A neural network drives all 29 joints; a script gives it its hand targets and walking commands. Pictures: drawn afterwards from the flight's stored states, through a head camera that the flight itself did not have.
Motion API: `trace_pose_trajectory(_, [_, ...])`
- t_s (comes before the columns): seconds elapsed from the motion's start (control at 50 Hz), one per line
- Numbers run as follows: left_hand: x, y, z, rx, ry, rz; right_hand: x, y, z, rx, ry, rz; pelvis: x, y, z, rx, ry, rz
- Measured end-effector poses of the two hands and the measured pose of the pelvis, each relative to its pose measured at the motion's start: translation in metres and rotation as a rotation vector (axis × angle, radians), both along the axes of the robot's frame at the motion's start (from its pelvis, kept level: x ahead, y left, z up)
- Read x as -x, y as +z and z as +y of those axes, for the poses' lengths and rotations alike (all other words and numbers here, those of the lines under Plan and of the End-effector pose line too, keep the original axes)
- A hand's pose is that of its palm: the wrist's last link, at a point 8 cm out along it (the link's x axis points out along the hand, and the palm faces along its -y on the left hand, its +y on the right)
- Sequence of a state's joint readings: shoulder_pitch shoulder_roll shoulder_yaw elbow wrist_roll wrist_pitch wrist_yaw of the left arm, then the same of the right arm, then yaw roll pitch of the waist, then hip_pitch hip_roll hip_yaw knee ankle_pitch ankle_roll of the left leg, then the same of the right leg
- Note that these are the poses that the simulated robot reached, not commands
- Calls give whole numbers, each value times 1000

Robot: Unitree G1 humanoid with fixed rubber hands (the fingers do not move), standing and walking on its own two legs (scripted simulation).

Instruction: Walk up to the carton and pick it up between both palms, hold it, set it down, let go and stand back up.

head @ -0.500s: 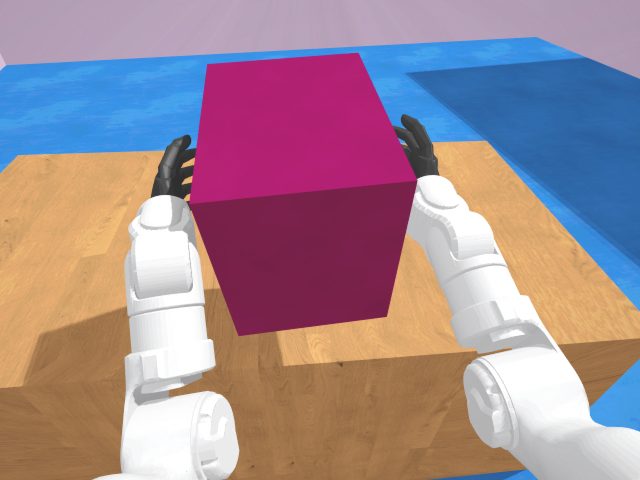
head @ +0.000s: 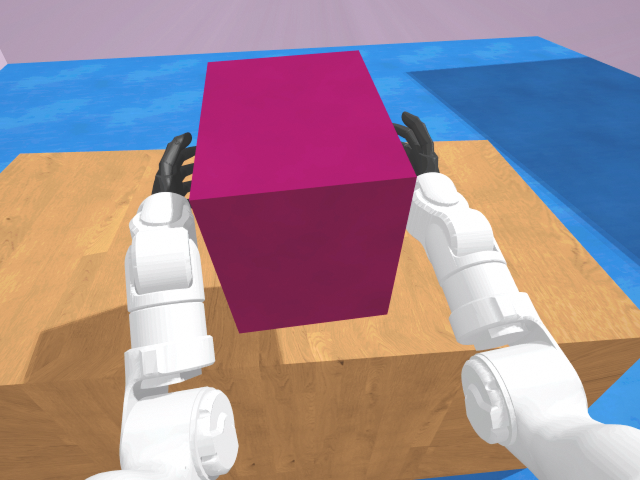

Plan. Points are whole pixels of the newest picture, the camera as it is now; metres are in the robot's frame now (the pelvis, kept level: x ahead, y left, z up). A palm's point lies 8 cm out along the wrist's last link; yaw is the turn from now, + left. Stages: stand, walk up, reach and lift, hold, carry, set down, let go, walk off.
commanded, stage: hold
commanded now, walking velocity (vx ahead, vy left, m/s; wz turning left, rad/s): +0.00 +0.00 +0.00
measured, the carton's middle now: (299, 190) +0.41 +0.01 +0.18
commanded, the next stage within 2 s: none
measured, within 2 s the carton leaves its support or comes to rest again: neither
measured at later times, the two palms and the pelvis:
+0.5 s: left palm (173, 200) +0.36 +0.15 +0.22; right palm (421, 177) +0.37 -0.14 +0.22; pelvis +0.00 +0.00 +0.00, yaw +0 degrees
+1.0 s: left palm (170, 200) +0.36 +0.15 +0.22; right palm (420, 175) +0.37 -0.14 +0.23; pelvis +0.01 +0.00 +0.00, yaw +0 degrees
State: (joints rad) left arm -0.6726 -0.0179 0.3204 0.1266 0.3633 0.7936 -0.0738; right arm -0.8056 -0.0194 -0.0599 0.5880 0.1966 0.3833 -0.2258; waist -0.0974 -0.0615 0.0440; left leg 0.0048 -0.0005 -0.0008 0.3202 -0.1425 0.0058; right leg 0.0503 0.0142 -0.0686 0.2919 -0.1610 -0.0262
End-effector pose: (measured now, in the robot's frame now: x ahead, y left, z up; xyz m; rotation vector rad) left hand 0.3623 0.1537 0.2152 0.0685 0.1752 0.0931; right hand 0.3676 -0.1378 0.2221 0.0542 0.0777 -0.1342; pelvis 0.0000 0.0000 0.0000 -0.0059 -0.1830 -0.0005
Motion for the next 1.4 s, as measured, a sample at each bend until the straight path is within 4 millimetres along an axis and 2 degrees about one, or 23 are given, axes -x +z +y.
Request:
trace_pose_trajectory(0.46, [4,3,-2,-12,8,-21,1,1,-2,0,9,-22,-2,0,-1,1,-3,-9])
trace_pose_trajectory(0.8, [-2,1,2,-3,6,-7,-4,1,1,8,7,-7,-2,0,-1,1,1,1])
trace_pose_trajectory(1.0, [3,3,1,-10,3,-38,1,4,1,6,7,-38,-5,0,2,3,3,-9])
trace_pose_trajectory(1.12, [2,-1,0,-5,5,-5,0,-2,0,0,5,-7,-4,0,2,0,-4,-8])
trace_pose_trajectory(1.4, [1,4,-2,-8,3,-22,0,3,-2,3,3,-24,-2,0,1,2,0,-2])
